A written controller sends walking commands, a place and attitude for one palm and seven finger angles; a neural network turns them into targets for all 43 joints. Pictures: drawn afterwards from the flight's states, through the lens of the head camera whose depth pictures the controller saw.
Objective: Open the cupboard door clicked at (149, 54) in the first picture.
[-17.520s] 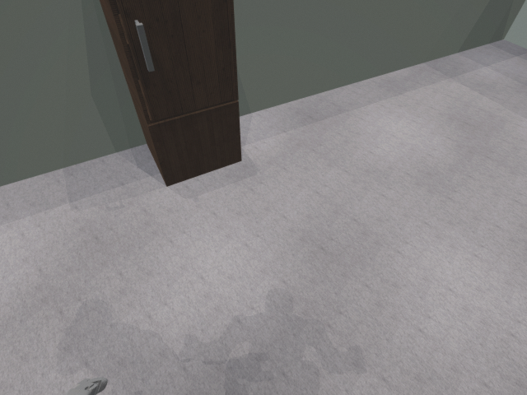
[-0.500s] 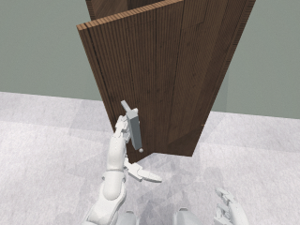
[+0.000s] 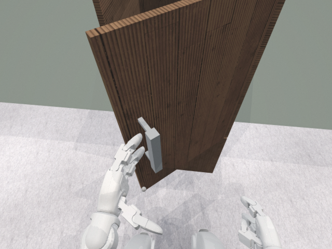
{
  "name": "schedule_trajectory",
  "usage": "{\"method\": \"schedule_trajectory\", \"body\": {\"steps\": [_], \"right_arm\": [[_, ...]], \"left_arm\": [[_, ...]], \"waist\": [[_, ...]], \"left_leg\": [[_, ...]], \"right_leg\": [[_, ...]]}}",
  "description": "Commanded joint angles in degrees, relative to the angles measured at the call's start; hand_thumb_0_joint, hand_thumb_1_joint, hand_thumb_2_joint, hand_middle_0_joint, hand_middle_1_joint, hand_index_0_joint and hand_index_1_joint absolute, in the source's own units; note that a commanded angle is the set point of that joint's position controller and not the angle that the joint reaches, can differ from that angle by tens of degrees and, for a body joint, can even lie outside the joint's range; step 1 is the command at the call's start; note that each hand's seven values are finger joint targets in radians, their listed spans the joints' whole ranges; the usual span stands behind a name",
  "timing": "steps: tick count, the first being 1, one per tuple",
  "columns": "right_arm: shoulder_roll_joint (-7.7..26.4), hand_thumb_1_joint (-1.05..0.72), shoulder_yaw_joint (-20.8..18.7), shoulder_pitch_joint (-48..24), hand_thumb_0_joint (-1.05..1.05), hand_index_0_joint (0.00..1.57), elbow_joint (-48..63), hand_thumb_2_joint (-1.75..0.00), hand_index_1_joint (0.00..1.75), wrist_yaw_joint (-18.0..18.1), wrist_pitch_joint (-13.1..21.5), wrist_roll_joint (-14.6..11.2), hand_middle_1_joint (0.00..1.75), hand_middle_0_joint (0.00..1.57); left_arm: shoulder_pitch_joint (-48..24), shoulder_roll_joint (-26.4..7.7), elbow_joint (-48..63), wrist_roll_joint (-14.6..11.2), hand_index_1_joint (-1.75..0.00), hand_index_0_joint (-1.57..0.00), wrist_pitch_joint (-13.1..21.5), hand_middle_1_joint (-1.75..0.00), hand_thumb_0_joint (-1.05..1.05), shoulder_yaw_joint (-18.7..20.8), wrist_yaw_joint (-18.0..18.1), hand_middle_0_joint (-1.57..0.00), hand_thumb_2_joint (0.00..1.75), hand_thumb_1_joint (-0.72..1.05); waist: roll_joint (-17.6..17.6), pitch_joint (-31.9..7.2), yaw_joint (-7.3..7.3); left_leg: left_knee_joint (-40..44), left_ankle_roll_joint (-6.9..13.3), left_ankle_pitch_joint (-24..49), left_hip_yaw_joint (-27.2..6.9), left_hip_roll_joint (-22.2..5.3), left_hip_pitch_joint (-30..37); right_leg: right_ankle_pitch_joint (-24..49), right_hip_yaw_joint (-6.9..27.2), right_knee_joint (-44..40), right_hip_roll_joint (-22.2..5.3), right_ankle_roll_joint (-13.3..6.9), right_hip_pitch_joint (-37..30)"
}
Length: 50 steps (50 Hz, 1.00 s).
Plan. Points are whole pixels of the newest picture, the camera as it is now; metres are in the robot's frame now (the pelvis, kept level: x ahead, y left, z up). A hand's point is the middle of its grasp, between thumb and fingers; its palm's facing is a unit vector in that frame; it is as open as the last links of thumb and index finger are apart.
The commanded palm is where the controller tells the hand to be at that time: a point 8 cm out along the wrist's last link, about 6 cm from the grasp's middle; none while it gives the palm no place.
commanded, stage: slide the hand sideways off the handle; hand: left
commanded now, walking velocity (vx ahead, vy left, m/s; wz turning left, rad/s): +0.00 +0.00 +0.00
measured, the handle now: (150, 146) +0.34 +0.06 +0.06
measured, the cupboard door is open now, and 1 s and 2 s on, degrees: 41 41 41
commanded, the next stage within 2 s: draw the hand back to the body in 0.58 s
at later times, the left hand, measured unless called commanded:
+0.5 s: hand (115, 202) +0.21 +0.11 +0.06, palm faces -0.10 -0.99 -0.03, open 16.3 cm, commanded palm +0.19 +0.18 +0.06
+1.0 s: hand (85, 203) +0.20 +0.16 +0.11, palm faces -0.09 -0.99 -0.05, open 16.3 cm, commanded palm +0.17 +0.22 +0.12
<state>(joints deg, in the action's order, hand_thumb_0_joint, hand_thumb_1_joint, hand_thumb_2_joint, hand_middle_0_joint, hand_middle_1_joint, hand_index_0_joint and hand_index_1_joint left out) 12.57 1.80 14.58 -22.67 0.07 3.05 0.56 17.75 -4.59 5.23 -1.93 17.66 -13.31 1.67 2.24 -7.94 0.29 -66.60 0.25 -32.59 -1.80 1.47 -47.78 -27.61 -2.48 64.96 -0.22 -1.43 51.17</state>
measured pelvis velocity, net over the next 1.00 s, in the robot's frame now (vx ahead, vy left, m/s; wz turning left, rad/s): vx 0.01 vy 0.01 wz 0.00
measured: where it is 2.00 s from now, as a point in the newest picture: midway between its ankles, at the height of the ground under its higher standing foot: outside the picture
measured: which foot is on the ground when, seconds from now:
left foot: down 0.00-1.00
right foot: down 0.00-1.00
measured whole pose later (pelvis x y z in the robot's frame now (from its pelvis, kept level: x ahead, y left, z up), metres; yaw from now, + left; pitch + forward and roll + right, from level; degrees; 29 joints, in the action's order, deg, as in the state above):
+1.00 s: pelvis +0.01 +0.01 +0.01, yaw +0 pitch +11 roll -2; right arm 12.8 2.8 17.4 -21.4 3.5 5.1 -2.0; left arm 33.3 -13.2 20.6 -12.7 12.6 1.8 -10.6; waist 3.3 -8.9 0.0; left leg -63.8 0.9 -32.3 -2.8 0.7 -42.5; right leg -26.3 -3.4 59.7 0.6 -0.6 44.5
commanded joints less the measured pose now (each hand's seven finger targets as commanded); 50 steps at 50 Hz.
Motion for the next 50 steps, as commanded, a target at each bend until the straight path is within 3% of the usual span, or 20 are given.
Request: {"method": "schedule_trajectory", "body": {"steps": [1, 3, 10, 18, 27, 28, 34, 36, 39, 42, 43, 45, 50], "right_arm": [[5.82, -0.9, -2.88, -2.11, 0.0, 0.2, 9.3, -0.9, 0.3, 0.84, 3.2, -0.37, 0.3, 0.2], [5.7, -0.9, -2.84, -2.12, 0.0, 0.2, 9.9, -0.9, 0.3, 0.94, 3.46, -0.4, 0.3, 0.2], [5.89, -0.9, -3.21, -1.66, 0.0, 0.2, 10.31, -0.9, 0.3, 1.48, 3.85, -0.77, 0.3, 0.2], [6.2, -0.9, -3.44, -1.3, 0.0, 0.2, 10.39, -0.9, 0.3, 1.97, 4.57, -1.04, 0.3, 0.2], [6.47, -0.9, -3.92, -1.77, 0.0, 0.2, 10.33, -0.9, 0.3, 2.93, 5.03, -1.65, 0.3, 0.2], [6.53, -0.9, -3.59, -2.0, 0.0, 0.2, 10.56, -0.9, 0.3, 2.96, 5.21, -1.65, 0.3, 0.2], [6.98, -0.9, -3.56, -1.91, 0.0, 0.2, 10.32, -0.9, 0.3, 3.23, 6.07, -1.5, 0.3, 0.2], [6.98, -0.9, -3.55, -1.68, 0.0, 0.2, 10.91, -0.9, 0.3, 3.26, 5.96, -1.74, 0.3, 0.2], [6.73, -0.9, -3.42, -1.49, 0.0, 0.2, 11.36, -0.9, 0.3, 3.53, 5.45, -2.18, 0.3, 0.2], [6.4, -0.9, -3.11, -1.35, 0.0, 0.2, 11.38, -0.9, 0.3, 3.65, 4.85, -2.73, 0.3, 0.2], [6.52, -0.9, -2.86, -1.63, 0.0, 0.2, 11.58, -0.9, 0.3, 3.73, 4.88, -2.75, 0.3, 0.2], [6.69, -0.9, -2.82, -1.87, 0.0, 0.2, 11.35, -0.9, 0.3, 3.94, 4.96, -2.79, 0.3, 0.2], [7.1, -0.9, -2.39, -1.86, 0.0, 0.2, 11.3, -0.9, 0.3, 4.18, 5.81, -2.95, 0.3, 0.2]], "left_arm": [[-3.08, -1.46, 14.69, -0.51, -0.3, -0.15, 3.85, -0.3, 0.0, 2.64, -1.09, -0.15, 0.3, -0.5], [-1.06, -1.36, 15.89, -1.09, -0.3, -0.15, 3.78, -0.3, 0.0, 2.53, -1.98, -0.15, 0.3, -0.5], [5.68, -5.13, 18.08, -3.35, -0.3, -0.15, 3.78, -0.3, 0.0, 8.14, -4.32, -0.15, 0.3, -0.5], [8.53, -6.9, 19.93, -5.45, -0.3, -0.15, 4.65, -0.3, 0.0, 10.35, -7.1, -0.15, 0.3, -0.5], [13.5, -9.76, 20.25, -8.81, -0.3, -0.15, 4.69, -0.3, 0.0, 14.74, -11.68, -0.15, 0.3, -0.5], [11.54, -8.76, 20.96, -9.05, -0.3, -0.15, 4.67, -0.3, 0.0, 13.16, -12.08, -0.15, 0.3, -0.5], [10.44, -9.68, 21.4, -9.25, -0.3, -0.15, 4.52, -0.3, 0.0, 13.68, -11.91, -0.15, 0.3, -0.5], [10.26, -12.04, 25.92, -9.22, -0.3, -0.15, 4.14, -0.3, 0.0, 15.4, -11.42, -0.15, 0.3, -0.5], [12.9, -13.64, 28.02, -9.44, -0.3, -0.15, 1.89, -0.3, 0.0, 17.26, -10.67, -0.15, 0.3, -0.5], [15.05, -12.3, 26.51, -10.26, -0.3, -0.15, -0.34, -0.3, 0.0, 17.46, -10.78, -0.15, 0.3, -0.5], [14.97, -11.7, 27.04, -10.52, -0.3, -0.15, -0.86, -0.3, 0.0, 16.76, -11.06, -0.15, 0.3, -0.5], [15.09, -12.5, 26.33, -11.0, -0.3, -0.15, -1.59, -0.3, 0.0, 18.09, -11.43, -0.15, 0.3, -0.5], [14.76, -13.9, 28.68, -12.0, -0.3, -0.15, -2.03, -0.3, 0.0, 19.3, -12.85, -0.15, 0.3, -0.5]], "waist": [[-5.32, -11.84, 1.22], [-4.23, -12.1, 1.07], [-4.56, -13.82, -0.15], [-4.15, -11.83, 0.73], [-3.49, -11.66, 0.08], [-2.76, -10.78, 0.72], [-1.94, -11.42, 0.52], [0.41, -14.09, -0.36], [0.73, -14.03, -0.92], [-1.73, -10.14, -0.33], [-0.81, -9.36, -0.15], [-2.6, -7.96, -0.06], [-0.09, -5.94, 0.01]], "left_leg": [[9.48, 0.68, 11.32, -0.35, 0.43, 2.01], [9.09, 0.77, 11.34, -0.1, 0.56, 1.93], [7.87, 0.63, 13.83, 0.36, 0.71, 0.76], [6.47, 0.62, 12.07, 0.48, 0.63, -1.11], [5.91, 0.53, 11.75, 0.46, 0.53, -1.87], [5.97, 0.61, 10.64, 0.31, 0.62, -2.03], [5.89, 0.64, 10.52, -0.38, 0.4, -1.66], [7.57, 0.52, 11.76, -0.46, 0.44, 1.1], [10.06, 0.6, 14.13, -0.63, 0.44, 3.84], [12.34, 0.35, 13.09, -0.79, 0.19, 4.64], [12.9, 0.4, 12.27, -0.74, 0.22, 4.97], [13.67, 0.45, 11.82, -0.9, 0.05, 5.21], [16.3, 0.36, 11.06, -1.35, -0.29, 8.23]], "right_leg": [[10.03, 1.31, -9.84, 0.01, -0.57, -12.52], [10.21, 1.42, -9.81, 0.03, -0.5, -12.42], [13.27, 1.88, -8.96, 0.18, -0.44, -14.71], [11.3, 2.43, -9.31, 0.3, -0.05, -12.99], [9.7, 2.42, -9.19, 0.56, 0.01, -12.53], [7.93, 2.28, -9.42, 0.59, 0.05, -11.4], [6.18, 1.47, -8.53, 0.97, -0.34, -9.9], [7.53, 1.19, -8.7, 0.96, -0.47, -11.85], [10.07, 0.33, -10.07, 1.43, -0.47, -14.57], [9.39, -0.61, -12.23, 1.6, -0.04, -15.4], [8.46, -0.6, -13.01, 1.56, 0.05, -15.33], [7.73, -0.6, -14.16, 1.59, 0.13, -16.11], [6.59, -1.11, -15.93, 1.63, 0.05, -16.86]]}}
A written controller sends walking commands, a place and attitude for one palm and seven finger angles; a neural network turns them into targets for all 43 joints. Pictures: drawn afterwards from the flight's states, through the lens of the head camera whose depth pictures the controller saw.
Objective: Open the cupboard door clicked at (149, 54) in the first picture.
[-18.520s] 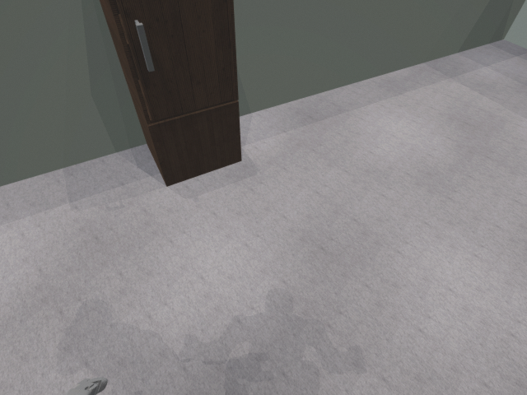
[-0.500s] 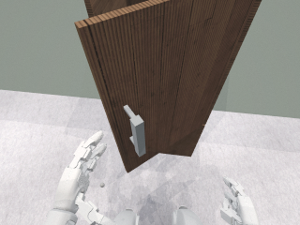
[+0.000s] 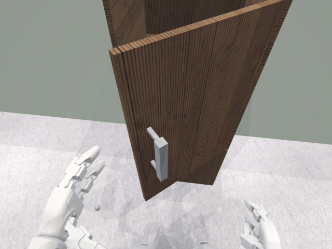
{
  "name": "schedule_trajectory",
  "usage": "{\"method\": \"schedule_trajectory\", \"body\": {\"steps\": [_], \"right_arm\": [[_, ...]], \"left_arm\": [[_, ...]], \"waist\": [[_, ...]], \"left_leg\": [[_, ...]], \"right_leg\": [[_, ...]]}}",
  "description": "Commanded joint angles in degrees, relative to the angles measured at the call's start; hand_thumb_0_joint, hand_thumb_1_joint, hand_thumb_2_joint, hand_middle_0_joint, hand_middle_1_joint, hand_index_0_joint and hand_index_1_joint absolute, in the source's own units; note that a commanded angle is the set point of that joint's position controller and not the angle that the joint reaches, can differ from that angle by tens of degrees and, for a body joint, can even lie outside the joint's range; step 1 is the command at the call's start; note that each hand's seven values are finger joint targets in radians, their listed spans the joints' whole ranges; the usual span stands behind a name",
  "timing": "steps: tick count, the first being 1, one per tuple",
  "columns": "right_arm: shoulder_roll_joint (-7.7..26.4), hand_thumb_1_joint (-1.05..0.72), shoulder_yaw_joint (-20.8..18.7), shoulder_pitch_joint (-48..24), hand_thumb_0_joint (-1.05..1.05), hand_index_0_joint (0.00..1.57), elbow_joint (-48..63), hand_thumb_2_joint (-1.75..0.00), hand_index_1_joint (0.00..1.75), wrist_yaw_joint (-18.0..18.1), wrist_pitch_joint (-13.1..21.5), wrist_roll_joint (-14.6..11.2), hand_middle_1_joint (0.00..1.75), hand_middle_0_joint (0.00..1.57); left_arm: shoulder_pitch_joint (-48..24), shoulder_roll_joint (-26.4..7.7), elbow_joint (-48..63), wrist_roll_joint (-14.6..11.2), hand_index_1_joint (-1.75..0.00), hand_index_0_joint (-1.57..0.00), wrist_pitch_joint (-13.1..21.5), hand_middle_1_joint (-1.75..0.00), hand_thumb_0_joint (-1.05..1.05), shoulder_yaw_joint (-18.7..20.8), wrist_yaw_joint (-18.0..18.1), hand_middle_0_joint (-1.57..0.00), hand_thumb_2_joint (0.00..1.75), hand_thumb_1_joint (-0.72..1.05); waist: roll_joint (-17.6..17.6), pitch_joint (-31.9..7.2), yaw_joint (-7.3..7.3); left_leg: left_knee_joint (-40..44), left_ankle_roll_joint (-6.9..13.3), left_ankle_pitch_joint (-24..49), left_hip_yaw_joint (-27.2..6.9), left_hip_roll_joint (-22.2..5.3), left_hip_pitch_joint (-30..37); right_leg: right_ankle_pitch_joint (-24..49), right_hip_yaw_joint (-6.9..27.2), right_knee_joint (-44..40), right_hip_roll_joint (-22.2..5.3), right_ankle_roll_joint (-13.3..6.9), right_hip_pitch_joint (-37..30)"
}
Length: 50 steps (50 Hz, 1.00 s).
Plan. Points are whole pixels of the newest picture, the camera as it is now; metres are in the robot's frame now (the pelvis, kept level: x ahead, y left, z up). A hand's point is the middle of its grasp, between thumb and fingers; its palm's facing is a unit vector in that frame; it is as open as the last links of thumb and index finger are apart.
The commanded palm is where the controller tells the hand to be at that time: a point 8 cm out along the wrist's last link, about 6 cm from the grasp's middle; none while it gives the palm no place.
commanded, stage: draw the hand back to the body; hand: left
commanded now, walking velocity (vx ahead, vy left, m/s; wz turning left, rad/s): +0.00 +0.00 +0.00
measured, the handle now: (157, 155) +0.33 +0.05 +0.05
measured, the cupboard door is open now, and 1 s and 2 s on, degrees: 41 41 41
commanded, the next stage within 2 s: step back with the hand held close in 1.26 s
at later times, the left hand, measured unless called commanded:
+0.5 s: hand (50, 184) +0.20 +0.21 +0.16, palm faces +0.25 -0.90 -0.36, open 13.7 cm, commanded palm +0.16 +0.26 +0.19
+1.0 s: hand out of the picture +0.22 +0.25 +0.25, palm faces +0.45 -0.80 -0.40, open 8.0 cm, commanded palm +0.17 +0.29 +0.25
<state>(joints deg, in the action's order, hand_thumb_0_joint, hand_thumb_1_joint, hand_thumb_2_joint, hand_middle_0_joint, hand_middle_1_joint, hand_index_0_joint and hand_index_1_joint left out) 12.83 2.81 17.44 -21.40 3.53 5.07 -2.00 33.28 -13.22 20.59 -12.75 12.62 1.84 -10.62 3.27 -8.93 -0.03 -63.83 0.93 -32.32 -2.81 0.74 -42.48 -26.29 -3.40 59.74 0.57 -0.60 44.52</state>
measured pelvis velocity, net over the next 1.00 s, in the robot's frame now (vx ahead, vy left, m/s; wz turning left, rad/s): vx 0.03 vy -0.01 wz -0.03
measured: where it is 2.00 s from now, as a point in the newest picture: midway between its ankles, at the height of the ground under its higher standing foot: outside the picture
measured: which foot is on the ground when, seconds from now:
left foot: down 0.00-1.00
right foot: down 0.00-1.00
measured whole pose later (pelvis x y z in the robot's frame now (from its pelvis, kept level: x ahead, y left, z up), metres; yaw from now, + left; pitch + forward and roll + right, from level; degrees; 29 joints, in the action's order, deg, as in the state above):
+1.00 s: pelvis +0.03 -0.01 +0.07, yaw -2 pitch -4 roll -1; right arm 13.5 1.4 11.8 -35.8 4.9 8.7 -0.1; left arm 26.1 -19.8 23.3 -3.6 5.5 20.2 6.6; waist 4.3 -0.1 -3.9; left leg -27.8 0.6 -18.5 -0.5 -0.1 -5.6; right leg -13.5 -0.6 26.3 1.5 -0.8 9.2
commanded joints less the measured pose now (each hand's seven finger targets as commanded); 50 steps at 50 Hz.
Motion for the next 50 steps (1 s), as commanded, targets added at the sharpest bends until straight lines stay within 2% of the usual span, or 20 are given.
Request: {"method": "schedule_trajectory", "body": {"steps": [1, 4, 5, 9, 10, 11, 12, 14, 18, 22, 24, 29, 33, 36, 39, 40, 41, 44, 47, 50], "right_arm": [[6.78, -0.9, -3.3, -4.62, 0.0, 0.2, 9.91, -0.9, 0.3, 0.73, 4.12, -0.47, 0.3, 0.2], [6.8, -0.9, -3.27, -4.54, 0.0, 0.2, 9.27, -0.9, 0.3, 0.82, 4.61, -0.58, 0.3, 0.2], [6.64, -0.9, -3.22, -4.63, 0.0, 0.2, 9.26, -0.9, 0.3, 0.85, 4.84, -0.69, 0.3, 0.2], [6.8, -0.9, -3.01, -5.39, 0.0, 0.2, 8.34, -0.9, 0.3, 0.9, 5.34, -1.01, 0.3, 0.2], [6.03, -0.9, -3.42, -4.7, 0.0, 0.2, 8.87, -0.9, 0.3, 2.51, 4.6, 0.07, 0.3, 0.2], [4.93, -0.9, -3.1, -3.8, 0.0, 0.2, 8.35, -0.9, 0.3, 3.02, 4.26, 0.35, 0.3, 0.2], [4.86, -0.9, -2.7, -3.79, 0.0, 0.2, 7.34, -0.9, 0.3, 2.97, 3.77, 0.4, 0.3, 0.2], [5.29, -0.9, -2.73, -4.55, 0.0, 0.2, 6.47, -0.9, 0.3, 3.25, 3.39, 0.5, 0.3, 0.2], [5.68, -0.9, -2.31, -5.4, 0.0, 0.2, 5.02, -0.9, 0.3, 3.65, 4.08, 0.91, 0.3, 0.2], [5.67, -0.9, -2.23, -6.53, 0.0, 0.2, 2.93, -0.9, 0.3, 3.86, 5.01, 1.04, 0.3, 0.2], [5.9, -0.9, -2.19, -7.43, 0.0, 0.2, 1.84, -0.9, 0.3, 3.88, 5.65, 1.16, 0.3, 0.2], [5.81, -0.9, -2.51, -8.83, 0.0, 0.2, -0.47, -0.9, 0.3, 3.53, 6.45, 1.33, 0.3, 0.2], [5.67, -0.9, -2.54, -9.57, 0.0, 0.2, -1.89, -0.9, 0.3, 2.98, 6.95, 1.38, 0.3, 0.2], [5.76, -0.9, -2.84, -10.58, 0.0, 0.2, -2.8, -0.9, 0.3, 2.85, 6.94, 1.53, 0.3, 0.2], [5.85, -0.9, -3.06, -11.36, 0.0, 0.2, -3.89, -0.9, 0.3, 2.65, 7.17, 1.54, 0.3, 0.2], [5.63, -0.9, -2.95, -11.26, 0.0, 0.2, -4.05, -0.9, 0.3, 2.52, 7.2, 1.62, 0.3, 0.2], [5.62, -0.9, -3.1, -11.19, 0.0, 0.2, -4.31, -0.9, 0.3, 2.41, 7.22, 1.65, 0.3, 0.2], [5.86, -0.9, -3.34, -11.88, 0.0, 0.2, -5.14, -0.9, 0.3, 2.28, 7.24, 1.75, 0.3, 0.2], [5.94, -0.9, -3.6, -11.94, 0.0, 0.2, -5.46, -0.9, 0.3, 1.63, 6.58, 1.69, 0.3, 0.2], [6.13, -0.9, -3.92, -12.52, 0.0, 0.2, -5.42, -0.9, 0.3, 1.49, 6.1, 1.75, 0.3, 0.2]], "left_arm": [[-0.77, -5.06, 14.11, -1.37, -0.3, -0.15, 2.9, -0.3, 0.0, 3.9, -0.84, -0.15, 0.3, -0.5], [-0.04, -7.32, 14.86, -2.11, -0.3, -0.15, 2.27, -0.3, 0.0, 7.1, -1.03, -0.15, 0.3, -0.5], [0.24, -6.49, 15.17, -2.48, -0.3, -0.15, 1.97, -0.3, 0.0, 6.71, -1.25, -0.15, 0.32, -0.47], [-0.16, -8.41, 15.5, -3.29, -0.3, -0.16, 0.19, -0.3, 0.0, 9.64, -1.86, -0.16, 0.37, -0.32], [-1.24, -15.27, 21.02, 5.42, -0.3, -0.16, -2.4, -0.3, 0.0, 10.55, 6.61, -0.16, 0.39, -0.29], [1.84, -10.3, 19.55, 6.23, -0.3, -0.16, -4.77, -0.3, 0.0, 8.74, 10.46, -0.16, 0.4, -0.26], [2.42, -8.32, 18.2, 7.59, -0.3, -0.16, -6.43, -0.3, 0.0, 7.0, 12.72, -0.16, 0.42, -0.22], [0.93, -9.91, 17.9, 9.04, -0.3, -0.16, -7.79, -0.3, 0.0, 8.16, 15.64, -0.16, 0.45, -0.15], [-1.3, -10.92, 18.88, 10.45, -0.3, -0.17, -8.12, -0.3, 0.0, 9.0, 17.95, -0.17, 0.51, -0.01], [-3.31, -11.94, 17.68, 10.79, -0.3, -0.17, -8.0, -0.3, 0.0, 11.14, 18.67, -0.17, 0.57, 0.13], [-4.25, -13.3, 17.48, 10.82, -0.3, -0.18, -7.65, -0.3, 0.0, 12.95, 18.92, -0.18, 0.6, 0.2], [-5.02, -14.46, 16.05, 10.32, -0.3, -0.18, -6.75, -0.3, 0.0, 16.55, 18.76, -0.18, 0.68, 0.37], [-7.02, -14.69, 16.77, 10.2, -0.3, -0.19, -5.83, -0.3, 0.0, 18.12, 18.58, -0.19, 0.74, 0.51], [-7.44, -15.52, 15.25, 9.76, -0.3, -0.19, -5.57, -0.3, 0.0, 20.51, 18.56, -0.19, 0.78, 0.62], [-9.5, -17.63, 15.94, 9.92, -0.3, -0.19, -4.81, -0.3, 0.0, 23.21, 18.74, -0.19, 0.82, 0.73], [-9.83, -16.96, 16.21, 9.73, -0.3, -0.19, -4.69, -0.3, 0.0, 23.08, 18.7, -0.19, 0.84, 0.76], [-10.09, -17.43, 15.81, 9.56, -0.3, -0.2, -4.48, -0.3, 0.0, 23.97, 18.76, -0.2, 0.86, 0.8], [-12.13, -19.03, 15.53, 9.44, -0.3, -0.2, -4.08, -0.3, 0.0, 26.23, 18.77, -0.2, 0.9, 0.9], [-9.86, -14.88, 12.17, 9.18, -0.3, -0.2, -4.3, -0.3, 0.0, 22.84, 17.86, -0.2, 0.9, 0.9], [-10.24, -15.34, 12.21, 9.19, -0.3, -0.2, -4.37, -0.3, 0.0, 22.99, 17.62, -0.2, 0.9, 0.9]], "waist": [[-0.41, -4.8, 0.33], [-0.35, -5.27, -0.46], [-0.34, -4.96, -0.24], [1.0, -3.61, -0.9], [1.8, -4.9, -3.66], [0.98, -2.26, -2.03], [2.74, 0.74, -1.77], [-0.96, 1.0, -1.59], [-0.23, 1.56, -1.68], [-1.22, 3.2, -2.03], [0.87, 3.58, -2.59], [-2.23, 4.18, -3.12], [0.63, 5.38, -3.08], [-1.78, 6.02, -3.45], [1.89, 5.2, -3.82], [2.74, 5.78, -3.62], [0.54, 5.54, -3.68], [0.81, 5.59, -3.96], [-1.17, 7.38, -3.47], [-0.47, 6.69, -3.65]], "left_leg": [[13.88, -0.37, 11.57, -0.37, 0.4, 3.98], [15.0, -0.57, 14.05, -0.51, 0.14, 5.36], [15.3, -0.66, 14.72, -0.54, 0.17, 6.16], [16.98, -0.68, 15.4, -0.54, -0.15, 7.57], [20.92, -0.52, 14.93, 0.16, -1.34, 8.56], [21.4, -0.59, 13.85, 0.42, -1.04, 8.95], [22.17, -0.64, 13.25, 0.5, -1.28, 9.3], [23.06, -0.21, 13.77, 0.27, -1.58, 11.12], [26.25, -0.02, 15.81, 0.33, -1.7, 15.87], [29.45, -0.05, 17.85, 0.63, -1.78, 19.7], [31.06, -0.13, 19.33, 0.88, -1.71, 21.29], [34.01, -0.14, 23.45, 1.72, -1.84, 24.68], [36.37, -0.39, 25.07, 2.01, -1.78, 27.29], [37.74, -0.1, 25.71, 2.41, -1.97, 28.58], [38.72, -0.2, 26.64, 2.94, -1.79, 30.49], [39.21, -0.34, 27.57, 2.87, -1.77, 30.86], [39.56, -0.33, 28.42, 2.82, -1.94, 31.21], [40.09, -0.2, 29.65, 3.15, -1.94, 32.59], [41.01, -0.02, 29.98, 3.41, -2.17, 32.96], [41.52, 0.2, 29.54, 3.81, -2.13, 33.8]], "right_leg": [[6.27, -0.42, -10.83, 0.9, -0.77, -10.35], [8.7, -0.71, -11.26, 1.07, -0.93, -12.79], [9.63, -0.83, -11.56, 1.11, -0.81, -12.98], [10.1, -0.91, -13.11, 1.15, -0.9, -14.92], [9.26, 2.68, -15.69, -0.32, -1.53, -17.72], [8.67, 2.38, -17.13, -0.37, -1.42, -17.37], [7.81, 2.05, -17.96, -0.46, -1.38, -17.35], [8.09, 2.07, -20.14, -0.43, -1.29, -18.95], [9.89, 1.86, -22.66, -0.79, -1.15, -22.48], [11.9, 1.9, -25.58, -0.87, -0.89, -25.58], [13.35, 1.94, -26.96, -1.05, -1.07, -27.89], [17.61, 2.15, -30.08, -1.01, -0.82, -32.5], [18.68, 2.3, -32.09, -0.86, -0.76, -34.13], [19.85, 2.53, -33.78, -0.69, -0.63, -35.81], [20.86, 2.96, -35.16, -0.81, -0.88, -37.51], [21.54, 2.91, -35.23, -0.84, -0.86, -37.65], [22.26, 2.69, -35.42, -0.79, -0.72, -38.04], [23.59, 2.91, -36.7, -0.71, -0.76, -38.89], [23.59, 2.81, -37.42, -0.62, -0.33, -38.64], [23.52, 3.02, -38.05, -0.71, -0.27, -39.26]]}}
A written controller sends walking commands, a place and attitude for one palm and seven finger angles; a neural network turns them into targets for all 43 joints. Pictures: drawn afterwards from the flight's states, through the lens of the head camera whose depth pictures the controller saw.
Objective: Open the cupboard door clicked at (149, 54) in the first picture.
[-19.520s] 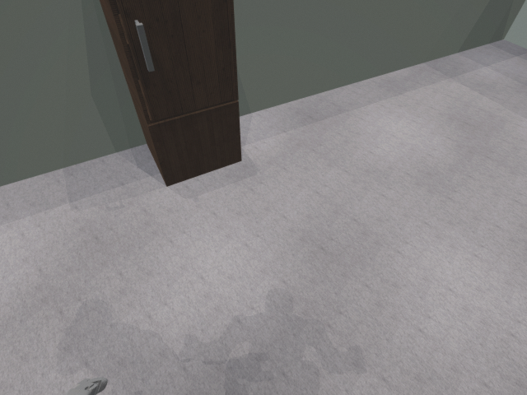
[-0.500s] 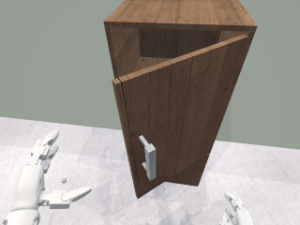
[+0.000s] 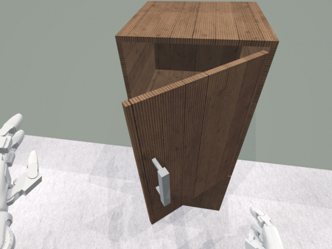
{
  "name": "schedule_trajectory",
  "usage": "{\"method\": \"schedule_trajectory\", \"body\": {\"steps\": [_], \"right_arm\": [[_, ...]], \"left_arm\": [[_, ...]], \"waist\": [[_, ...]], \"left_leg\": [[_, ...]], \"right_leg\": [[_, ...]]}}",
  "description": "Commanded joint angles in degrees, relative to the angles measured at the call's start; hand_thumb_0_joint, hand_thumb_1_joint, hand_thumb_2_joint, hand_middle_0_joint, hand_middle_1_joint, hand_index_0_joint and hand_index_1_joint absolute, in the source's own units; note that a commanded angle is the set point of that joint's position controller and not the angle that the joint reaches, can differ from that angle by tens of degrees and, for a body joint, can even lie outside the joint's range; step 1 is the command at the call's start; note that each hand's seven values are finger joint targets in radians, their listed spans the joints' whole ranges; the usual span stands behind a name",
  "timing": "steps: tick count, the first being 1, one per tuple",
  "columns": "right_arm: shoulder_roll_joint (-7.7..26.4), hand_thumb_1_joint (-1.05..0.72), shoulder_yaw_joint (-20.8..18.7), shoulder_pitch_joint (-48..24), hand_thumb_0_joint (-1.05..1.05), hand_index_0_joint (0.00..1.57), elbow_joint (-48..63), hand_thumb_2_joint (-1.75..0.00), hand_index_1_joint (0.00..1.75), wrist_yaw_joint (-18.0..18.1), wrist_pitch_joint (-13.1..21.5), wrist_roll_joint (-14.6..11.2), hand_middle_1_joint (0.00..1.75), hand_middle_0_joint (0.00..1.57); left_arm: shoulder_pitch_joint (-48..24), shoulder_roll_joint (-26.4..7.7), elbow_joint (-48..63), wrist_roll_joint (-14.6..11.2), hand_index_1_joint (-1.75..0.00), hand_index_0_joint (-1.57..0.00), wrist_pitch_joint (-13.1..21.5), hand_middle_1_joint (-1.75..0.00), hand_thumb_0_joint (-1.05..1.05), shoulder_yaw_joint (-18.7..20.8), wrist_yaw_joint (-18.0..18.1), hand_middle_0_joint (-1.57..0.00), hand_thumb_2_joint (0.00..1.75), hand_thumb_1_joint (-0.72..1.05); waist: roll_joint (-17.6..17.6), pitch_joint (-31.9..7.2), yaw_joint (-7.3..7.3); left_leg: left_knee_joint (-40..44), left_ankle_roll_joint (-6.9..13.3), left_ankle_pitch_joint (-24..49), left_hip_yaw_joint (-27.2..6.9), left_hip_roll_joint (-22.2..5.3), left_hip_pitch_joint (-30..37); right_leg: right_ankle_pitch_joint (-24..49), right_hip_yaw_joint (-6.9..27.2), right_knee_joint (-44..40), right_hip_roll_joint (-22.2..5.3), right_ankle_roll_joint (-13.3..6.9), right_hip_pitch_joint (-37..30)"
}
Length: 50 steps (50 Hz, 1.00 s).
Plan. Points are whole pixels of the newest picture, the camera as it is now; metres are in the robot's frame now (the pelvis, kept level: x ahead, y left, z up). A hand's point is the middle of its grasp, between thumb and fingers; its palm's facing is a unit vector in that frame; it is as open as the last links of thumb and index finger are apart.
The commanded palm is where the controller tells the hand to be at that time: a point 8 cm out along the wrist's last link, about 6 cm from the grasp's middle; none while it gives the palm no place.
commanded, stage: draw the hand back to the body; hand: left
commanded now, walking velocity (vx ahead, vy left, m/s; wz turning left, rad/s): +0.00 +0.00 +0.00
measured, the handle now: (160, 182) +0.30 +0.06 -0.03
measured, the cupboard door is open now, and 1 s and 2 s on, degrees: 41 41 41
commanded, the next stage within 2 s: step back with the hand held close in 0.26 s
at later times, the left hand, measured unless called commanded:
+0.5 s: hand (37, 175) +0.19 +0.26 +0.16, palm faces +0.45 -0.78 -0.43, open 7.4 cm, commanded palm +0.14 +0.30 +0.18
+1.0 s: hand (5, 214) +0.12 +0.28 +0.15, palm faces +0.42 -0.76 -0.49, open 7.4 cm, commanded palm +0.06 +0.32 +0.18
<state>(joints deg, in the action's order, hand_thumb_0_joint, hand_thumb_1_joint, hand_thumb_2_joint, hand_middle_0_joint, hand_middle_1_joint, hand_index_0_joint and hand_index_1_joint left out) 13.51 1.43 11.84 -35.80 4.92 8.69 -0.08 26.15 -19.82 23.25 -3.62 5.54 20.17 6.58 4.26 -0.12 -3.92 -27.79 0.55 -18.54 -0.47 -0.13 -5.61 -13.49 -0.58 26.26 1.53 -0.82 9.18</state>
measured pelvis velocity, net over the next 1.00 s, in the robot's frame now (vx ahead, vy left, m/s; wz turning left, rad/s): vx -0.09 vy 0.02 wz -0.03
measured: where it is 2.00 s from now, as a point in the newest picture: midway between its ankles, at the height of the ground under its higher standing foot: outside the picture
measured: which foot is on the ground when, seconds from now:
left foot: down 0.00-1.00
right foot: down 0.00-1.00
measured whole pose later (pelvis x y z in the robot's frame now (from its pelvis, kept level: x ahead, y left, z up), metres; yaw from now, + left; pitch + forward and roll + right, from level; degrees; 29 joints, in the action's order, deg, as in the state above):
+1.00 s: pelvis -0.09 +0.02 -0.01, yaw -2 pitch -2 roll +0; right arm 13.4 0.0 13.2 -31.1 4.8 3.9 0.0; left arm 30.3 -22.1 27.3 1.1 11.8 24.4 8.4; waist -0.5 1.9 -0.1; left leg -35.2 3.4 -15.0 2.6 1.4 -18.8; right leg -7.4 2.9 31.0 0.5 1.6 21.7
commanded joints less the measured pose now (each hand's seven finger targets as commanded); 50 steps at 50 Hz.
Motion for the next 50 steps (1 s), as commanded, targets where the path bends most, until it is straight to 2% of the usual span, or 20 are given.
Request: {"method": "schedule_trajectory", "body": {"steps": [1, 3, 4, 8, 12, 16, 18, 19, 20, 21, 23, 24, 25, 30, 34, 36, 40, 43, 47, 50], "right_arm": [[5.45, -0.9, -2.5, -7.01, 0.0, 0.2, 9.01, -0.9, 0.3, 0.04, 2.43, -0.06, 0.3, 0.2], [5.31, -0.9, -2.54, -7.35, 0.0, 0.2, 9.02, -0.9, 0.3, 0.13, 2.6, 0.08, 0.3, 0.2], [5.34, -0.9, -2.59, -7.57, 0.0, 0.2, 8.79, -0.9, 0.3, 0.2, 2.71, 0.06, 0.3, 0.2], [4.93, -0.9, -2.37, -7.71, 0.0, 0.2, 8.6, -0.9, 0.3, 0.19, 2.89, 0.17, 0.3, 0.2], [4.81, -0.9, -2.39, -7.82, 0.0, 0.2, 8.2, -0.9, 0.3, 0.16, 3.1, 0.13, 0.3, 0.2], [4.91, -0.9, -2.59, -8.02, 0.0, 0.2, 7.93, -0.9, 0.3, 0.07, 2.97, 0.16, 0.3, 0.2], [4.93, -0.9, -2.66, -8.16, 0.0, 0.2, 7.89, -0.9, 0.3, -0.03, 2.99, 0.12, 0.3, 0.2], [5.24, -0.9, -2.54, -8.61, 0.0, 0.2, 7.68, -0.9, 0.3, 0.14, 3.16, 0.13, 0.3, 0.2], [6.66, -0.9, -2.51, -7.27, 0.0, 0.2, 9.7, -0.9, 0.3, 0.23, 2.15, -0.54, 0.3, 0.2], [6.03, -0.9, -2.72, -6.73, 0.0, 0.2, 8.54, -0.9, 0.3, 0.15, 1.21, -0.07, 0.3, 0.2], [6.63, -0.9, -3.13, -7.19, 0.0, 0.2, 9.26, -0.9, 0.3, -0.29, -0.08, 0.17, 0.3, 0.2], [6.93, -0.9, -3.23, -7.63, 0.0, 0.2, 9.35, -0.9, 0.3, -0.19, -0.44, 0.22, 0.3, 0.2], [6.77, -0.9, -3.23, -7.5, 0.0, 0.2, 9.78, -0.9, 0.3, -0.19, -0.8, 0.22, 0.3, 0.2], [6.69, -0.9, -4.0, -7.34, 0.0, 0.2, 11.7, -0.9, 0.3, 0.14, -2.62, -0.1, 0.3, 0.2], [6.51, -0.9, -4.62, -7.65, 0.0, 0.2, 12.6, -0.9, 0.3, 0.23, -3.92, -0.26, 0.3, 0.2], [6.54, -0.9, -4.67, -7.2, 0.0, 0.2, 13.15, -0.9, 0.3, 0.18, -4.17, -0.41, 0.3, 0.2], [6.94, -0.9, -4.68, -6.95, 0.0, 0.2, 13.4, -0.9, 0.3, 0.31, -3.79, -0.41, 0.3, 0.2], [7.54, -0.9, -4.76, -6.15, 0.0, 0.2, 13.69, -0.9, 0.3, 0.21, -3.18, -0.44, 0.3, 0.2], [8.12, -0.9, -4.8, -4.99, 0.0, 0.2, 13.95, -0.9, 0.3, 0.4, -1.78, -0.13, 0.3, 0.2], [8.17, -0.9, -4.75, -4.77, 0.0, 0.2, 13.77, -0.9, 0.3, 0.67, -0.71, 0.22, 0.3, 0.2]], "left_arm": [[-3.8, -9.33, 10.56, 0.19, -0.3, -0.2, 2.97, -0.3, 0.0, 4.96, 0.48, -0.2, 0.9, 0.9], [-4.09, -10.31, 11.72, 0.35, -0.3, -0.2, 3.23, -0.3, 0.0, 5.76, 0.63, -0.2, 0.9, 0.9], [-4.35, -11.32, 12.44, 0.52, -0.3, -0.2, 3.31, -0.3, 0.0, 6.49, 0.77, -0.2, 0.9, 0.9], [-4.73, -10.77, 12.15, 0.56, -0.3, -0.2, 3.31, -0.3, 0.0, 6.28, 0.9, -0.2, 0.9, 0.9], [-4.93, -10.24, 11.56, 0.62, -0.3, -0.2, 3.48, -0.3, 0.0, 5.86, 0.91, -0.2, 0.9, 0.9], [-3.98, -9.41, 9.51, 0.4, -0.3, -0.2, 3.34, -0.3, 0.0, 5.36, 0.69, -0.2, 0.9, 0.9], [-4.79, -9.76, 10.26, 0.55, -0.3, -0.2, 3.51, -0.3, 0.0, 5.53, 0.66, -0.2, 0.9, 0.9], [-9.05, -11.69, 12.14, 0.67, -0.3, -0.2, 3.84, -0.3, 0.0, 6.41, 0.96, -0.2, 0.9, 0.9], [-13.7, -17.51, 13.13, 1.19, -0.3, -0.2, 6.2, -0.3, 0.0, 12.92, 1.43, -0.2, 0.9, 0.9], [-7.17, -13.54, 7.86, 1.35, -0.3, -0.2, 6.57, -0.3, 0.0, 10.63, 0.98, -0.2, 0.9, 0.9], [-2.64, -10.57, 6.99, 1.68, -0.3, -0.2, 6.88, -0.3, 0.0, 7.65, 0.37, -0.2, 0.9, 0.9], [-2.48, -10.71, 8.22, 1.89, -0.3, -0.2, 7.32, -0.3, 0.0, 7.46, 0.42, -0.2, 0.9, 0.9], [-1.13, -10.88, 8.85, 1.94, -0.3, -0.2, 7.51, -0.3, 0.0, 7.57, 0.62, -0.2, 0.9, 0.9], [2.17, -13.59, 12.8, 2.1, -0.3, -0.2, 7.57, -0.3, 0.0, 10.35, 1.65, -0.2, 0.9, 0.9], [5.0, -14.83, 13.67, 2.03, -0.3, -0.2, 7.66, -0.3, 0.0, 12.52, 2.12, -0.2, 0.9, 0.9], [5.55, -13.98, 13.94, 2.1, -0.3, -0.2, 7.72, -0.3, 0.0, 11.87, 2.18, -0.2, 0.9, 0.9], [4.74, -13.4, 14.18, 2.72, -0.3, -0.2, 8.11, -0.3, 0.0, 11.57, 2.51, -0.2, 0.9, 0.9], [3.3, -12.85, 14.35, 3.41, -0.3, -0.2, 8.55, -0.3, 0.0, 11.18, 2.8, -0.2, 0.9, 0.9], [1.1, -12.64, 16.21, 4.71, -0.3, -0.2, 9.82, -0.3, 0.0, 11.62, 3.38, -0.2, 0.9, 0.9], [-1.94, -12.38, 17.32, 5.64, -0.3, -0.2, 10.47, -0.3, 0.0, 11.92, 3.77, -0.2, 0.9, 0.9]], "waist": [[-1.94, -2.93, 0.14], [-2.01, -3.91, -0.1], [-0.01, -4.34, -0.26], [-1.1, -3.2, -0.13], [0.35, -2.29, -0.01], [-2.23, -1.66, 0.01], [-1.58, -1.59, 0.01], [-0.3, -1.98, 0.07], [-2.63, 2.6, 3.04], [-6.01, 0.57, 3.21], [-5.68, -1.6, 3.39], [-2.26, -2.74, 3.21], [-1.59, -4.49, 3.2], [-1.6, -10.24, 2.92], [-1.78, -10.67, 2.88], [-2.49, -9.65, 3.16], [-0.78, -5.84, 3.29], [-1.64, -2.93, 3.67], [1.09, -1.26, 3.87], [4.68, -0.67, 3.82]], "left_leg": [[5.65, 0.57, 15.82, 1.31, -1.18, -2.96], [5.75, 0.73, 16.21, 1.58, -1.02, -2.38], [5.78, 0.59, 16.89, 1.62, -1.07, -2.03], [6.43, 0.48, 15.25, 1.53, -0.89, -2.21], [6.77, 0.55, 14.3, 1.66, -0.79, -1.76], [7.07, 0.76, 13.7, 1.74, -0.89, -1.86], [7.26, 0.73, 13.03, 1.78, -0.86, -1.78], [7.42, 0.72, 12.56, 1.6, -0.76, -1.45], [5.83, 1.46, 6.95, 0.88, -1.37, -4.96], [4.58, 1.6, 7.03, 0.11, -0.98, -3.95], [4.42, 1.44, 9.48, 0.71, -1.13, -3.28], [5.25, 1.3, 11.37, 0.66, -1.27, -3.43], [5.91, 1.18, 13.18, 0.7, -1.75, -3.59], [6.07, 0.69, 22.85, 0.23, -2.86, -5.34], [5.63, 0.84, 21.89, -0.04, -3.06, -9.36], [6.0, 1.02, 18.92, -0.36, -3.45, -11.71], [8.25, 2.64, 5.82, -1.42, -4.2, -20.19], [8.98, 3.94, -8.44, -2.56, -4.35, -27.55], [11.16, 5.7, -21.31, -5.53, -6.05, -36.63], [14.63, 7.11, -27.57, -8.66, -9.11, -43.21]], "right_leg": [[10.76, 0.07, -4.63, -1.61, -0.07, -4.52], [11.53, 0.32, -4.87, -1.61, -0.07, -5.15], [12.13, 0.5, -4.95, -1.72, -0.23, -5.69], [10.57, 0.47, -5.75, -1.53, -0.14, -5.36], [9.59, 0.72, -6.49, -1.54, -0.21, -4.96], [9.03, 0.73, -7.14, -1.43, 0.04, -5.07], [8.16, 0.74, -7.45, -1.38, 0.03, -4.85], [7.83, 0.92, -7.71, -1.5, -0.16, -4.96], [9.8, 8.58, -10.91, -3.6, -0.31, 1.74], [10.51, 8.71, -11.19, -4.69, -0.61, 1.44], [13.09, 8.41, -10.64, -5.0, -0.44, 1.44], [15.72, 7.49, -9.45, -5.0, -0.51, 0.29], [17.91, 6.79, -7.94, -4.78, -0.27, -1.06], [28.08, 4.77, -2.18, -3.83, 0.45, -5.88], [30.23, 4.96, -0.07, -3.81, 0.57, -7.3], [28.18, 5.22, 0.69, -3.44, 0.79, -7.1], [19.68, 5.7, 1.94, -2.59, 1.39, -7.64], [10.9, 7.14, 2.31, -2.59, 1.37, -7.37], [3.84, 6.65, 6.84, -1.25, 1.58, -9.42], [4.87, 4.34, 15.29, 0.93, 2.27, -13.15]]}}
